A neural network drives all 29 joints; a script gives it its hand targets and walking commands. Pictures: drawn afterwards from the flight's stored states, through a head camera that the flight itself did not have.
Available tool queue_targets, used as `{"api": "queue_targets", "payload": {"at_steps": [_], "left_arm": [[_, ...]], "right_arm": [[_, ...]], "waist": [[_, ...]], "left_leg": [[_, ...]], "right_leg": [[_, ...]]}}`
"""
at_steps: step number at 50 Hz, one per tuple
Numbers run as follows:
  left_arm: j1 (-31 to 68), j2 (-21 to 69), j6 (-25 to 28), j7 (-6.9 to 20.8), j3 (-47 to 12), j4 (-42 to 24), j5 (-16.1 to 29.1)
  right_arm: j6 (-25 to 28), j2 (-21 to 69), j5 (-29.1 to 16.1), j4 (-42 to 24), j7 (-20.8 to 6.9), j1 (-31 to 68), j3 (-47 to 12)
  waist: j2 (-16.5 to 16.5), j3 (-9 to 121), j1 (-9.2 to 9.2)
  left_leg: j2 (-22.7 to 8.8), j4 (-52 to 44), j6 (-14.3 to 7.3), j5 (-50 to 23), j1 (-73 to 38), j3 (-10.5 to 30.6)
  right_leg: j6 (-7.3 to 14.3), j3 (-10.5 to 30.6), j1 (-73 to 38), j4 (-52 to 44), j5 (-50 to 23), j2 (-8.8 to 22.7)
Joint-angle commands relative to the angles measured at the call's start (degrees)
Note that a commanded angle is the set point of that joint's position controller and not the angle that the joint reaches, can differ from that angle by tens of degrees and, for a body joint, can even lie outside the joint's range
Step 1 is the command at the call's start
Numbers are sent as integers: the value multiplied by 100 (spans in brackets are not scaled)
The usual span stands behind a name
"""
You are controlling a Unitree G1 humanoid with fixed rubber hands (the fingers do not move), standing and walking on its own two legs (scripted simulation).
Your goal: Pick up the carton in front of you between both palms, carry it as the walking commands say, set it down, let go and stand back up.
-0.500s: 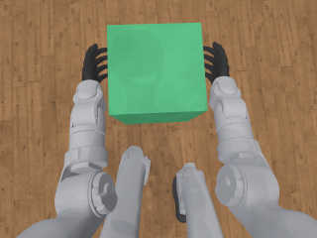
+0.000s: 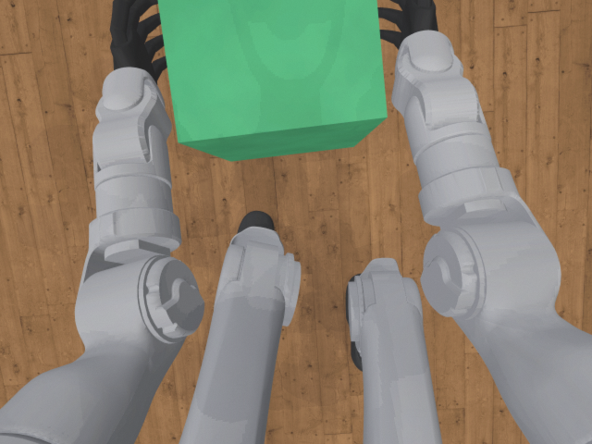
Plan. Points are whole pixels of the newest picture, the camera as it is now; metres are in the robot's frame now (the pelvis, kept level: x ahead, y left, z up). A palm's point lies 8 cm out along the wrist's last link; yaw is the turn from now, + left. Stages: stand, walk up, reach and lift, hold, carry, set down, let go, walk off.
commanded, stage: set down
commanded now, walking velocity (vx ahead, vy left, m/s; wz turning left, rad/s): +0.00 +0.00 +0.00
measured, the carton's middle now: (279, 68) +0.51 +0.15 -0.23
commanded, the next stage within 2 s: none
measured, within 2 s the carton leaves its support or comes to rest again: rests again in 1.38 s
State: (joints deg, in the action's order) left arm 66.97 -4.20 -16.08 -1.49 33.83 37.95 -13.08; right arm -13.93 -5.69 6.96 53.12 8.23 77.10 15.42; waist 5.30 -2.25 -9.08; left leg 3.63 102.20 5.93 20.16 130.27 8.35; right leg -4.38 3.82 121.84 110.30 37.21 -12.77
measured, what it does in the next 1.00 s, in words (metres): lowers itself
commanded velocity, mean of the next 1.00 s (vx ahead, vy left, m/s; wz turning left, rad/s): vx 0.00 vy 0.00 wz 0.00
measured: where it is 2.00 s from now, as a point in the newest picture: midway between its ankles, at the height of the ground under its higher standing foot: (304, 308)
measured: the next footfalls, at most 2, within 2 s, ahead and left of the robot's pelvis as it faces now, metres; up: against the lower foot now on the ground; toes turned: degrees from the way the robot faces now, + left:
none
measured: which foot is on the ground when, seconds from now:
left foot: down 0.00-1.00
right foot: down 0.00-1.00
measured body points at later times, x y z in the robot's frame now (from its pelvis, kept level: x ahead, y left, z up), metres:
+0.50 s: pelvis +0.00 -0.01 -0.04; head +0.37 +0.03 +0.21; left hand +0.47 +0.29 -0.22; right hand +0.58 +0.01 -0.22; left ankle +0.15 +0.15 -0.42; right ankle +0.07 -0.12 -0.42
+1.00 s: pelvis -0.01 -0.01 -0.05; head +0.37 +0.02 +0.19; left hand +0.46 +0.30 -0.23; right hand +0.57 +0.01 -0.24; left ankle +0.15 +0.15 -0.42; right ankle +0.07 -0.11 -0.42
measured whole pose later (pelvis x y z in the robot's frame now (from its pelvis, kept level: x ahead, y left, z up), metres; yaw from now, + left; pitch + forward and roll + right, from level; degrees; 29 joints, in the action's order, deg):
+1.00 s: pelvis -0.01 -0.01 -0.05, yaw +0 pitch +44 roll +2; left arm 75.4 -12.1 -10.7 3.7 36.3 53.9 -9.7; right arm -10.7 -11.5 6.8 66.8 5.4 90.2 6.5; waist 4.0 -14.8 -12.3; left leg -2.2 112.9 5.0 22.8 133.8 4.0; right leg -2.2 3.3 128.5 122.5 37.5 -11.7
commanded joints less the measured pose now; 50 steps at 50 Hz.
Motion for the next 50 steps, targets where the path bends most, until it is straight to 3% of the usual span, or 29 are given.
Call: {"api": "queue_targets", "payload": {"at_steps": [1, 5, 8, 13, 17, 21, 35, 50], "left_arm": [[3632, 3977, 116, 1315, -2534, 70, 666], [3941, 3758, 150, 1299, -2525, 64, 789], [4212, 3583, 206, 1342, -2379, 43, 886], [4120, 3307, 328, 1363, -2161, 192, 953], [3967, 3211, 368, 1425, -1999, 388, 949], [3898, 3097, 411, 1484, -1816, 539, 897], [3913, 2644, 628, 1453, -1566, 858, 863], [3534, 1842, 647, 1353, -953, 1538, 530]], "right_arm": [[239, 4781, -616, -334, -1160, 3320, -1990], [240, 4617, -779, -261, -1145, 3612, -2126], [228, 4509, -812, -166, -1170, 3790, -2211], [325, 4659, -1009, -189, -1135, 3885, -2537], [337, 4720, -977, -56, -1119, 3730, -2555], [350, 4702, -856, 96, -1112, 3594, -2430], [543, 4039, -757, 312, -1105, 3569, -2242], [500, 2974, -193, 1070, -1232, 3107, -1623]], "waist": [[87, 6673, -656], [147, 6661, -781], [533, 6157, -920], [993, 6042, -1176], [1195, 5924, -1211], [1259, 5574, -1152], [1007, 4649, -1062], [926, 3286, -761]], "left_leg": [[128, -26, -184, -1654, -5476, -1534], [69, 245, -170, -1721, -5389, -1567], [59, 333, -234, -1668, -4627, -1514], [-16, 536, -308, -2089, -4575, -1479], [-70, 645, -336, -2117, -4218, -1467], [-99, 696, -352, -1992, -3844, -1431], [-130, 843, -356, -1703, -3139, -1342], [-164, 828, -431, -813, -2525, -1171]], "right_leg": [[179, -805, -1372, -1085, -1041, -113], [179, -827, -1298, -784, -1056, -87], [186, -814, -1275, -606, -1109, -41], [152, -787, -1314, -430, -1537, 9], [157, -694, -1392, -383, -1816, 77], [183, -609, -1238, -396, -1868, 113], [306, -426, -1063, -272, -1793, 177], [436, -395, -498, -244, -989, 288]]}}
